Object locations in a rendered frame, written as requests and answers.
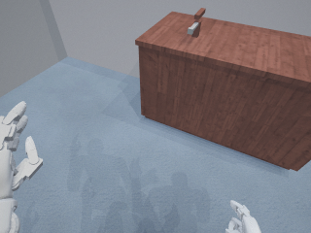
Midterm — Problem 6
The counter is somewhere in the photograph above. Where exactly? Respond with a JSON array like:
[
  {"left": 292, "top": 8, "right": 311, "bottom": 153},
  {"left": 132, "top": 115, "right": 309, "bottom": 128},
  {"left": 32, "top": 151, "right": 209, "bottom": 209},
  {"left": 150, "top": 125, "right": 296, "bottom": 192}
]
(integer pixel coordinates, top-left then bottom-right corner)
[{"left": 135, "top": 8, "right": 311, "bottom": 171}]

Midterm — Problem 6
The right robot hand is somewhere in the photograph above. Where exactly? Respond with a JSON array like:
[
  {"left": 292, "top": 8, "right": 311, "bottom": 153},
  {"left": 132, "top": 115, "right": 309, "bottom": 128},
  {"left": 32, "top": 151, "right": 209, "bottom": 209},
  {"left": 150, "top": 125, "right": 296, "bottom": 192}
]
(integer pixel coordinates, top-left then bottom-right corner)
[{"left": 225, "top": 200, "right": 261, "bottom": 233}]

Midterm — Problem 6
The left robot hand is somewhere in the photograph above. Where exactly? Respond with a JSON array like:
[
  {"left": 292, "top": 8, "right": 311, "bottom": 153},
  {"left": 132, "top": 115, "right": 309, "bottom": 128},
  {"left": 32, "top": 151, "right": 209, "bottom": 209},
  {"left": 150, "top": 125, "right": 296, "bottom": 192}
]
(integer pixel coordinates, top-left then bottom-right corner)
[{"left": 0, "top": 101, "right": 43, "bottom": 200}]

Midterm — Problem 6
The tap lever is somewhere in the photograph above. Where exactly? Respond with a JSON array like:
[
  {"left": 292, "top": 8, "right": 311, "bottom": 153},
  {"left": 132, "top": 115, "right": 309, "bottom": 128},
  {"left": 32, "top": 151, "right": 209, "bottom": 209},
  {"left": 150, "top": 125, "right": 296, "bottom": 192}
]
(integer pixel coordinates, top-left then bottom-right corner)
[{"left": 187, "top": 22, "right": 199, "bottom": 35}]

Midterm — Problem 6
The left robot forearm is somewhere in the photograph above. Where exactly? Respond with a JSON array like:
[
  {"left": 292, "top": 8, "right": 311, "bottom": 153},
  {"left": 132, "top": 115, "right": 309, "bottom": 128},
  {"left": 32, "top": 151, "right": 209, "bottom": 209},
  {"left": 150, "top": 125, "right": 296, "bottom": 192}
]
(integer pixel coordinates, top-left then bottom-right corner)
[{"left": 0, "top": 198, "right": 20, "bottom": 233}]

